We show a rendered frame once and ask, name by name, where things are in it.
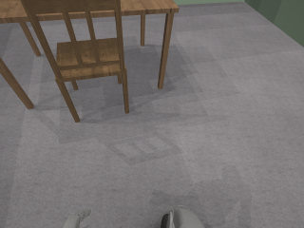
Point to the table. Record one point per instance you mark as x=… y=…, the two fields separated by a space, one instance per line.
x=12 y=11

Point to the chair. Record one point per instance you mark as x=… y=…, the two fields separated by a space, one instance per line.
x=81 y=60

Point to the robot right shin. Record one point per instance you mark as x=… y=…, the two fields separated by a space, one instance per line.
x=178 y=206

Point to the right robot thigh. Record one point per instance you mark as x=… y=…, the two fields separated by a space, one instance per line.
x=183 y=218

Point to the left robot hand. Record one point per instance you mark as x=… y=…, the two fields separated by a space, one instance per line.
x=73 y=221

